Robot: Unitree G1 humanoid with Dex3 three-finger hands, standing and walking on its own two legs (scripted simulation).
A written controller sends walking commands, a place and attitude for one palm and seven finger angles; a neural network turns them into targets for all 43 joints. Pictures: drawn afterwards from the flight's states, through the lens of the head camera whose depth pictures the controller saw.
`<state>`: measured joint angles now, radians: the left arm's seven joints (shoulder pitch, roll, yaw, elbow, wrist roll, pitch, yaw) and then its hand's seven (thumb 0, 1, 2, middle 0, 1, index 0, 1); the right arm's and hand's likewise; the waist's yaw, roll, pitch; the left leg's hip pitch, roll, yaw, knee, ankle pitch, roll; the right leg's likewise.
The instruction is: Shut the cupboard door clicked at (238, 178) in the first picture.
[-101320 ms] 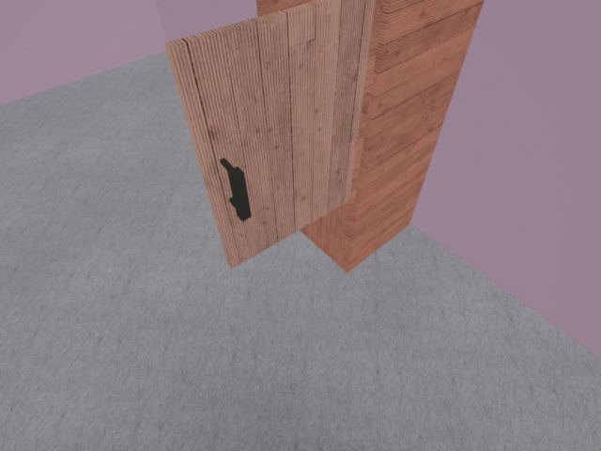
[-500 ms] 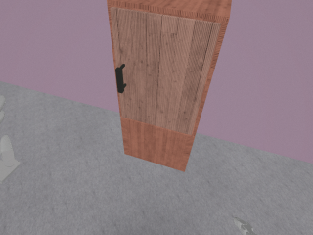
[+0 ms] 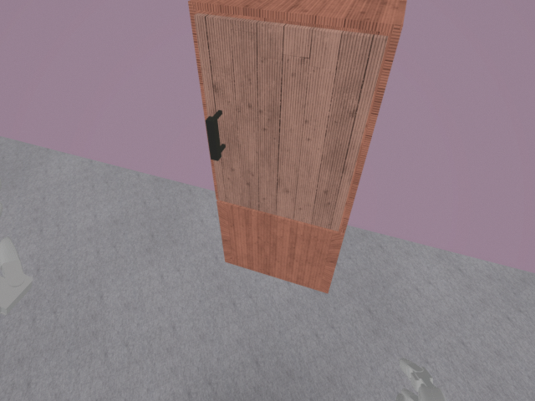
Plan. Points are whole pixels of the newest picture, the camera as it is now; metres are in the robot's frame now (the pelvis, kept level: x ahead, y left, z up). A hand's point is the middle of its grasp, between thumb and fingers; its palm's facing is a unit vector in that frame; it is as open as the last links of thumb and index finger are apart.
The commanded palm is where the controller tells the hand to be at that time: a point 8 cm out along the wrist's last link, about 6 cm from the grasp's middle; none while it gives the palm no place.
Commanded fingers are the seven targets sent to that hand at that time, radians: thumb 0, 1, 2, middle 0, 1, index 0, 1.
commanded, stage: let the arm hang, fingers relaxed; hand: left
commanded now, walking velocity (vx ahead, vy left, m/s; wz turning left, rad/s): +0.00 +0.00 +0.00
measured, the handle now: (217, 135) +0.79 +0.20 -0.03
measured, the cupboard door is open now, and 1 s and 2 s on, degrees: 0 0 0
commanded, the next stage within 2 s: look to check the result in 1.12 s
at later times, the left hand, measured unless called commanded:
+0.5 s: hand out of the picture -0.13 +0.16 -0.17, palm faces +0.08 -0.99 -0.15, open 7.3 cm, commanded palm none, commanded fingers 0.00 0.90 0.90 -0.20 -0.30 -0.20 -0.30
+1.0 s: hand out of the picture -0.04 +0.14 -0.18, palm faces +0.06 -0.99 -0.13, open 7.4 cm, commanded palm none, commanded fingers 0.00 0.90 0.90 -0.20 -0.30 -0.20 -0.30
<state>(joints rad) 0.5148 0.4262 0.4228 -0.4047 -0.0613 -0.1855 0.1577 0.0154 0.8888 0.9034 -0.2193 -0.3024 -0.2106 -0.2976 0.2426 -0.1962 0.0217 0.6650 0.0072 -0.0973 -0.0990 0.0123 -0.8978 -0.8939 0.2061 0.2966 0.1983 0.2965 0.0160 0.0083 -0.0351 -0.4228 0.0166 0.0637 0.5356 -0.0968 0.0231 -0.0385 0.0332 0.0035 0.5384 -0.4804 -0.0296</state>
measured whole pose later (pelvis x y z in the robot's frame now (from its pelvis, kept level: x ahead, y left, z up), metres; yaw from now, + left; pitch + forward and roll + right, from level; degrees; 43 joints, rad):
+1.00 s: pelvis +0.00 +0.00 +0.00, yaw +1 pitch -4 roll +0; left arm 0.38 0.09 -0.01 1.11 0.01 0.00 0.05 0.00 0.91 0.90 -0.20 -0.30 -0.19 -0.29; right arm 0.30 -0.12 0.00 1.14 -0.02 0.04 -0.03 0.01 -0.91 -0.89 0.20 0.30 0.19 0.30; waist -0.02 -0.02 0.02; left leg -0.36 0.01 0.04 0.49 -0.08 0.02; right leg 0.05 0.04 -0.02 0.45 -0.44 -0.04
